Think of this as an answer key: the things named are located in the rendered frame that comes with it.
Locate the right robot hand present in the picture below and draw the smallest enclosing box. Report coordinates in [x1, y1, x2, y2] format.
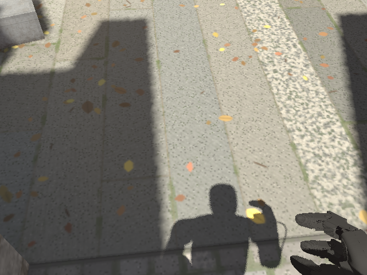
[290, 211, 367, 275]

